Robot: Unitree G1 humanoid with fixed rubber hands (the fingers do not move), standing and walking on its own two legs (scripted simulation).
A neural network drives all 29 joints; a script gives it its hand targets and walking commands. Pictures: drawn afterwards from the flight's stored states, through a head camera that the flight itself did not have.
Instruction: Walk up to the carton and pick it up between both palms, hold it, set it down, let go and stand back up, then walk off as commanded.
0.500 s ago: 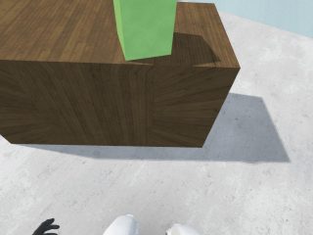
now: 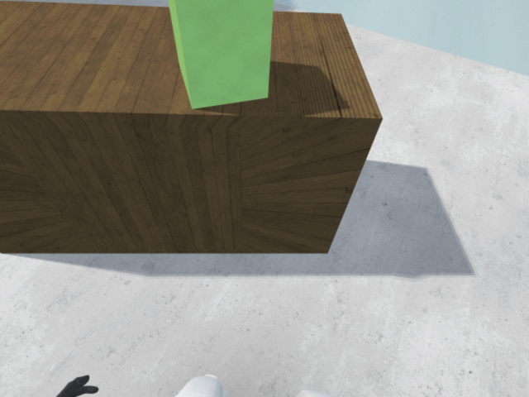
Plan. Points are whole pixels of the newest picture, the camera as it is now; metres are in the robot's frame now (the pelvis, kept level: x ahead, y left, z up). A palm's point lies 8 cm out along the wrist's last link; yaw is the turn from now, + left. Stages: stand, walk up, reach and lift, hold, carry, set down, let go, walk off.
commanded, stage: walk up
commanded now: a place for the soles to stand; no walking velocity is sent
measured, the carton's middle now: (218, 34) +0.88 +0.15 +0.09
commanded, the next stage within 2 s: none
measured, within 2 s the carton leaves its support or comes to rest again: neither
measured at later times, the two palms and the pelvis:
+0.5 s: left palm out of the picture +0.10 +0.34 -0.11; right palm out of the picture +0.08 -0.29 -0.09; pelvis +0.00 +0.03 +0.00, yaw +1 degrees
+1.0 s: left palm out of the picture +0.09 +0.34 -0.11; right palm out of the picture +0.09 -0.28 -0.08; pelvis +0.00 +0.04 +0.00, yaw +2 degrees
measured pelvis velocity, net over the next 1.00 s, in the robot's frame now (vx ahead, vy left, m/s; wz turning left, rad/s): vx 0.00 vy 0.04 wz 0.04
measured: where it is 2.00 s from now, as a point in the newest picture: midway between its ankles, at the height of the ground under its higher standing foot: (219, 388)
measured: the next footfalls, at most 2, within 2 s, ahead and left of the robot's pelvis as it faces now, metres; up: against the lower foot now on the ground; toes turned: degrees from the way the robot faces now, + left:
left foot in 0.22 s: +0.08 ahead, +0.15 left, +0.00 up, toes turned -3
left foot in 1.34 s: +0.19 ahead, +0.25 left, +0.00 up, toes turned +4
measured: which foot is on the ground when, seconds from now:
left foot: up 0.00-0.20, down 0.22-1.00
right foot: down 0.00-1.00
